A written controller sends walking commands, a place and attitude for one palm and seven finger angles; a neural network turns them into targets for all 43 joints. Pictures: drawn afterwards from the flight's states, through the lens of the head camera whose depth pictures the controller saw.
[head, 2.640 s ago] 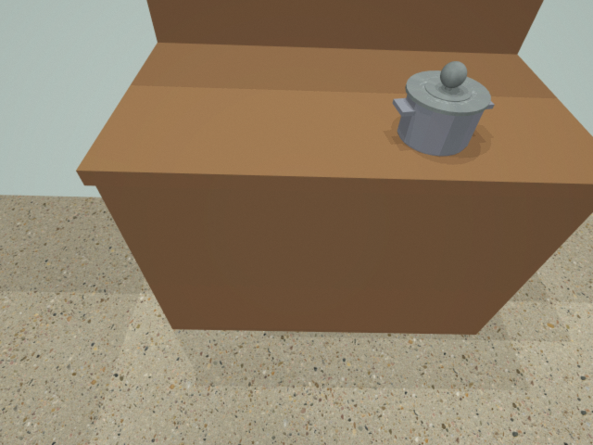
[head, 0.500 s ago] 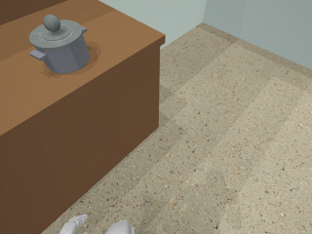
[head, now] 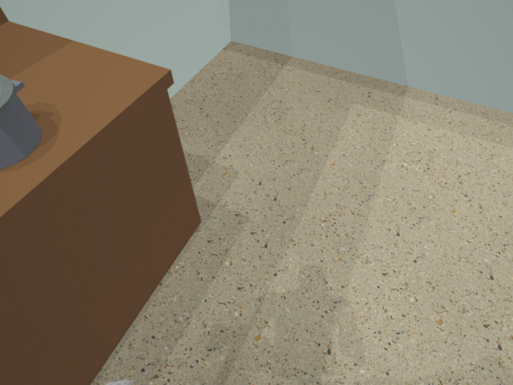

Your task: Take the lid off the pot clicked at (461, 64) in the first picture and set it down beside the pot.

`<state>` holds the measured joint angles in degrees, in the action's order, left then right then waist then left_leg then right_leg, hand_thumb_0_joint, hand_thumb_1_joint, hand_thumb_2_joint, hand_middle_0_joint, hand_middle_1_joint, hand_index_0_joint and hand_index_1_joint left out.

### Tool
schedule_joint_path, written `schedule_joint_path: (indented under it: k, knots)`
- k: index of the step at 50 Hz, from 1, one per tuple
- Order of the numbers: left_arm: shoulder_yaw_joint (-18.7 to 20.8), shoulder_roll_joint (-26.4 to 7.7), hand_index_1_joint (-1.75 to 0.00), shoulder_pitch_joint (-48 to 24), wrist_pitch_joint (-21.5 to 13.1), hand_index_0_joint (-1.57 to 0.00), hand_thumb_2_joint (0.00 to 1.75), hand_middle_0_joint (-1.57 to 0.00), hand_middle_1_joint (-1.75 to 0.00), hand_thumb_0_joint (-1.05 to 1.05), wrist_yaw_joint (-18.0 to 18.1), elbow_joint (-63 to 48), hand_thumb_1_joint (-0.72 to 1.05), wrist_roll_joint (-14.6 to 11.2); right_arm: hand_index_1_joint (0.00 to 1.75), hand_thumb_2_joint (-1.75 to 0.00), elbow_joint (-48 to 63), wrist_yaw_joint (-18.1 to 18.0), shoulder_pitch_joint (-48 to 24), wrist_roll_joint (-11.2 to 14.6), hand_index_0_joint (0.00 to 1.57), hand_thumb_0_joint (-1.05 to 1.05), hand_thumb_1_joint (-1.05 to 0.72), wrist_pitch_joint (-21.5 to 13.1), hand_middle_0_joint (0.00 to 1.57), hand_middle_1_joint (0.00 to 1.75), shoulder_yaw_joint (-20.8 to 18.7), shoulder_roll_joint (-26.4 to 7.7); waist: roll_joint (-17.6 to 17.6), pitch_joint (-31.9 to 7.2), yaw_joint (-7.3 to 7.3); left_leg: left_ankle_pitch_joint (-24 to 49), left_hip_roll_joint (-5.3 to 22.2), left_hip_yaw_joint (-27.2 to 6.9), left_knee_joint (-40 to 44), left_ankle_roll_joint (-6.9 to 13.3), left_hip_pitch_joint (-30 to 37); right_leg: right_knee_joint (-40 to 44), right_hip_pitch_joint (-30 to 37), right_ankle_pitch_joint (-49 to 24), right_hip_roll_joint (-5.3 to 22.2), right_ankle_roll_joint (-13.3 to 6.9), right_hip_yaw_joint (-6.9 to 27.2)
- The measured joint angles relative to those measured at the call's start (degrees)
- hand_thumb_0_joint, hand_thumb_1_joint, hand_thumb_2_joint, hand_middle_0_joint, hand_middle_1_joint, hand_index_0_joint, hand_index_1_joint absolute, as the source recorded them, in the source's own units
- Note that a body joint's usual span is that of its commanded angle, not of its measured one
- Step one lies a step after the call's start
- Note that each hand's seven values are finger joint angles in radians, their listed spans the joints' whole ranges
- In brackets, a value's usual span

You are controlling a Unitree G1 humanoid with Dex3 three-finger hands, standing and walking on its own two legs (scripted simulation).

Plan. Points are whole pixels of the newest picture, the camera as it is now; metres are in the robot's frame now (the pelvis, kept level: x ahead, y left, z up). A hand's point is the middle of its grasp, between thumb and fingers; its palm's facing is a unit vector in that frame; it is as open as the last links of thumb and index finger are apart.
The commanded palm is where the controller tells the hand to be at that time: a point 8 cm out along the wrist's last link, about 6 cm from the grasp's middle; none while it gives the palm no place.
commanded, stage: walk to a spot facing it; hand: left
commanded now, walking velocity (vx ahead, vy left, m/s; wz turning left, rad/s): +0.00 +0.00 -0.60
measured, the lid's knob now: out of the picture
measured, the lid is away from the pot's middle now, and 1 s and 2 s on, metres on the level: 0.00 0.00 0.00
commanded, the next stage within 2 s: turn to face it in 1.34 s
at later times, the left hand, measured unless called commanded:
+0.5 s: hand out of the picture +0.14 +0.19 -0.17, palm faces -0.22 -0.96 -0.17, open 7.4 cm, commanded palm none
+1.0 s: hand (295, 252) +0.40 -0.06 -0.17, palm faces -0.61 -0.77 -0.17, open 7.4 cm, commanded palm none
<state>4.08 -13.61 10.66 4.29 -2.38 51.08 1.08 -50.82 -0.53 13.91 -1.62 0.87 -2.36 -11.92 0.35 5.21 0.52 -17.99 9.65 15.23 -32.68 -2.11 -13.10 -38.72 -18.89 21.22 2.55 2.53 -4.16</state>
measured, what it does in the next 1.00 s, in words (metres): walks ahead, turning right: right foot, then left foot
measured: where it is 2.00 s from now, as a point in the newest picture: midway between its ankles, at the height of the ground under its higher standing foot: (330, 330)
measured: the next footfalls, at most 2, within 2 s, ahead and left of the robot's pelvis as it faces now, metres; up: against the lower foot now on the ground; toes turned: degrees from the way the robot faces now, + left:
right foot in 0.02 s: +0.05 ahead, -0.12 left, +0.00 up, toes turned -6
left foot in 0.42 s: +0.09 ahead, +0.10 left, +0.00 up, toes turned -10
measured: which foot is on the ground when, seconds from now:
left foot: down 0.00-0.02, up 0.04-0.40, down 0.42-0.92, up 0.94-1.00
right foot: up 0.00-0.00, down 0.02-0.42, up 0.44-0.90, down 0.92-1.00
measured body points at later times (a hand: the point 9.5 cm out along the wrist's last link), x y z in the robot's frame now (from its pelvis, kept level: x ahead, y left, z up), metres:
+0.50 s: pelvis +0.03 +0.01 +0.00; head +0.05 +0.03 +0.45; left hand +0.15 +0.24 -0.15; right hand +0.05 -0.26 -0.11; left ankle +0.05 +0.10 -0.73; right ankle +0.00 -0.12 -0.68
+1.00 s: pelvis +0.16 -0.11 -0.02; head +0.22 -0.14 +0.42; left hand +0.44 -0.02 -0.15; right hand -0.06 -0.23 -0.15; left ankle +0.10 +0.08 -0.64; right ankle +0.20 -0.23 -0.73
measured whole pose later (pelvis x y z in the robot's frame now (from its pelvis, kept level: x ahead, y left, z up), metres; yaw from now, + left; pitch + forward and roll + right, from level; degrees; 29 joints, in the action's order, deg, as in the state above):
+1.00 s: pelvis +0.16 -0.11 -0.02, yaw -34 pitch -1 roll -1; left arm 3.2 -12.6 1.4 -2.3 -2.3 50.7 0.5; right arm -61.4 -0.7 26.9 -0.6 -0.3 -1.8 -9.3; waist -1.1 8.4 4.5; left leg -29.2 10.5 7.7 -69.4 -3.3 -14.4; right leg -38.7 -26.0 11.2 0.0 -5.4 -8.8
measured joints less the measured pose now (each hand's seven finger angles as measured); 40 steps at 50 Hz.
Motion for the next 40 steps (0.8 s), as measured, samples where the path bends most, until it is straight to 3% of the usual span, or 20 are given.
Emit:
schedule_joint_path:
  k: [2, 4, 7, 12, 18, 21, 24, 26, 29, 34, 40]
  knots:
    - [-0.26, 0.35, -0.3, -0.31, -1.37, -0.2, 0.9, -0.2, -0.3, 0.01, 0.32, -0.3, 0.91, 0.19, 0.3, -0.9, -0.36, 0.07, 0.54, 0.28, 0.2, 0.0, -0.9, 0.57, 0.2, 0.3, -0.72, -1.25, 1.19, 0.01, 0.22, -5.45, 1.3, -1.31, -8.07, -1.04, -3.36, 3.78, 1.31, -4.87, -0.95, -2.21, -0.19]
    - [-0.53, 1.27, -0.3, -0.8, -2.09, -0.2, 0.9, -0.2, -0.3, 0.01, 1.1, -0.52, 0.91, -0.12, 0.3, -0.9, -1.47, -0.45, 0.0, 0.44, 0.2, 0.0, -0.9, 2.06, 0.2, 0.3, -1.26, -2.47, 2.45, 0.54, 0.39, -11.06, -0.3, -7.05, -19.49, -1.15, -8.21, 2.31, 0.82, -3.53, -1.97, -3.82, -0.06]
    - [-0.53, 1.99, -0.3, -0.49, -2.16, -0.2, 0.9, -0.2, -0.3, 0.01, 2.03, -0.96, 0.91, -0.25, 0.3, -0.9, -2.55, -0.79, -1.18, 0.39, 0.2, 0.01, -0.91, 2.99, 0.2, 0.3, -1.54, -3.15, 2.36, 0.67, 0.06, -9.18, -2.51, -10.98, -28.5, -1.74, -12.8, 4.91, 1.99, -4.38, -3.12, -4.57, 1.36]
    - [-0.86, 1.81, -0.3, 0.58, -2.07, -0.2, 0.9, -0.2, -0.3, 0.01, 2.03, -0.59, 0.9, -0.12, 0.3, -0.9, -1.49, -0.53, -3.0, 0.23, 0.19, 0.01, -0.91, 2.51, 0.2, 0.3, -1.36, -2.54, 0.64, -0.02, -0.35, -5.86, -4.44, -12.25, -24.77, -2.58, -13.81, 8.98, 3.11, -7.32, -4.56, -4.89, 4.74]
    - [-0.69, 0.98, -0.3, 2.9, -2.2, -0.2, 0.9, -0.2, -0.3, 0.01, 1.28, 0.24, 0.9, 0.13, 0.3, -0.9, 0.11, 0.36, -3.31, 0.28, 0.19, 0.01, -0.91, 0.98, 0.2, 0.3, -0.76, -1.0, -1.59, -2.32, -1.76, -7.24, -7.13, -12.38, -12.82, -1.34, -8.84, 10.33, 3.76, -7.82, -5.75, -4.5, 8.72]
    - [-0.19, 0.34, -0.3, 4.62, -1.98, -0.2, 0.9, -0.2, -0.3, 0.01, 0.98, 0.48, 0.9, -0.06, 0.3, -0.9, 1.25, 0.18, -2.44, 0.32, 0.19, 0.0, -0.91, -0.77, 0.2, 0.3, -0.15, -0.38, -2.47, -3.85, -2.11, -5.02, -8.2, -11.9, -0.5, 0.34, -2.98, 6.92, 2.28, -5.02, -6.53, -3.81, 10.7]
    - [0.64, -0.24, -0.3, 4.9, -1.07, -0.2, 0.9, -0.2, -0.3, 0.01, 0.31, 1.47, 0.9, 0.23, 0.3, -0.9, 1.76, -0.3, -0.76, -0.22, 0.2, 0.0, -0.91, -2.39, 0.2, 0.3, 0.77, 0.32, -2.71, -4.15, -1.26, 0.82, -7.44, -10.21, 0.28, 3.34, -1.77, -8.79, -3.75, 3.74, -6.16, -3.02, 8.23]
    - [1.15, -0.89, -0.3, 4.62, -1.13, -0.2, 0.9, -0.2, -0.3, 0.01, -0.43, 1.79, 0.91, 0.71, 0.3, -0.9, 1.11, -0.37, 1.25, -0.25, 0.2, 0.0, -0.91, -2.79, 0.2, 0.3, 1.28, 1.06, -3.07, -4.29, -1.05, 0.74, -6.86, -8.98, 2.94, 3.73, 0.68, -18.45, -8.15, 1.49, -4.47, -2.2, 5.86]
    - [1.58, -1.5, -0.3, 3.92, -1.47, -0.2, 0.9, -0.2, -0.3, 0.01, -1.1, 1.54, 0.91, 0.95, 0.3, -0.9, -0.72, -0.6, 4.28, 0.09, 0.2, 0.0, -0.91, -3.2, 0.2, 0.3, 1.75, 1.95, -3.41, -4.23, -1.38, 1.85, -6.1, -6.65, 8.35, 3.25, 4.75, -25.96, -13.51, -5.29, -1.51, -0.83, 4.21]
    - [1.32, -1.24, -0.3, 1.95, -1.14, -0.2, 0.9, -0.2, -0.3, 0.01, -1.37, 1.8, 0.91, 0.98, 0.3, -0.9, -3.63, -0.79, 8.66, 0.41, 0.2, 0.0, -0.91, -3.99, 0.2, 0.3, 1.87, 2.75, -3.06, -3.27, -0.72, 1.26, -4.84, -2.3, 12.83, 2.59, 9.94, -25.27, -18.47, -10.06, 2.18, 0.48, 2.78]
    - [0.26, 0.04, -0.3, -3.64, -0.81, -0.19, 0.9, -0.19, -0.3, 0.01, -1.61, 2.18, 0.91, 0.94, 0.3, -0.9, -6.8, -0.71, 12.83, -0.11, 0.2, 0.0, -0.91, -4.14, 0.2, 0.3, 1.64, 3.09, -2.52, -0.3, 1.85, -2.26, -3.23, 2.68, 13.64, 0.36, 14.89, -11.42, -18.27, -11.31, 3.34, -0.36, -1.03]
